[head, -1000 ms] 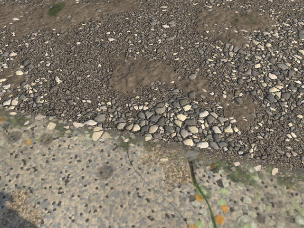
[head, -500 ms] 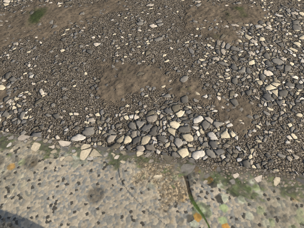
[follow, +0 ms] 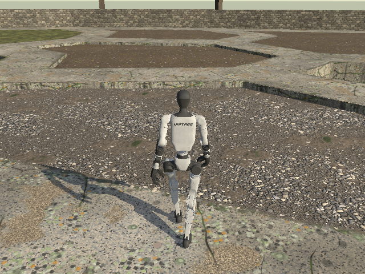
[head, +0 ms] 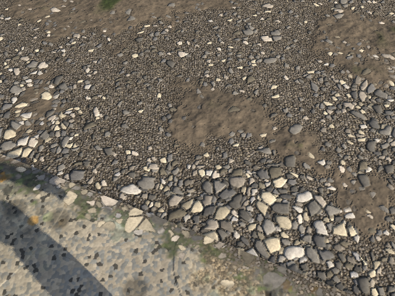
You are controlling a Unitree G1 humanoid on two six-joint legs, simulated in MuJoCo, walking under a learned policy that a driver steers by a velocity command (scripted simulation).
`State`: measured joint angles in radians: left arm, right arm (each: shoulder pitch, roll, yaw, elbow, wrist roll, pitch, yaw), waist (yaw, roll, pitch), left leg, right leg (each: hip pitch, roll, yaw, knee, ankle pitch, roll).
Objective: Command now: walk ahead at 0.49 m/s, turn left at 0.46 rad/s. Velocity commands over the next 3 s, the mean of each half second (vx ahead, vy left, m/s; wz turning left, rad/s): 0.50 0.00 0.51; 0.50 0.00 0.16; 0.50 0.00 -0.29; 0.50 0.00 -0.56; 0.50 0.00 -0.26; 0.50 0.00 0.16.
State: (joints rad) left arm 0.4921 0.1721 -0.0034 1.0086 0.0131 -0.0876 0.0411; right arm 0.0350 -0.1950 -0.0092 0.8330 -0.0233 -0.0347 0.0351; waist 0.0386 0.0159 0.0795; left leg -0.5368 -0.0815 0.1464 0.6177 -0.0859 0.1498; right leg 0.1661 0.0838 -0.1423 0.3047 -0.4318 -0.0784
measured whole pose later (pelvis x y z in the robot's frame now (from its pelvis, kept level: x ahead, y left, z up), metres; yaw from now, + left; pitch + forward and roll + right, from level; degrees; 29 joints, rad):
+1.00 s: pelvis +0.48 +0.05 +0.02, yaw +19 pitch +0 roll -1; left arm 0.51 0.21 0.01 0.90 0.01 -0.07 -0.01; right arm 0.03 -0.23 -0.02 0.76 -0.03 -0.01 0.04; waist 0.08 0.05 0.03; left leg -0.63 0.07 0.00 0.70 0.01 0.03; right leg 0.06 0.07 -0.02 0.18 -0.25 -0.06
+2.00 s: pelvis +0.97 +0.18 -0.15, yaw -9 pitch +0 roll -3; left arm 0.31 0.23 0.06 0.97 0.02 -0.04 0.00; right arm 0.12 -0.21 -0.02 0.80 -0.04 -0.05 0.00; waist 0.01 0.02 0.13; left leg -0.67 0.13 -0.06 1.02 -0.24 -0.03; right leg -0.24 0.17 0.01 0.45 -0.21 -0.12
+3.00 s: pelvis +1.44 +0.09 -0.14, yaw -8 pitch +0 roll -1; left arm 0.37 0.19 0.04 1.02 0.02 -0.10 0.01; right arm 0.21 -0.23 -0.07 0.95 -0.02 -0.02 0.04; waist 0.01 0.04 0.03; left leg -0.65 0.09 -0.01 0.98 -0.08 0.06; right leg -0.01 0.06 -0.20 0.23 -0.23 -0.08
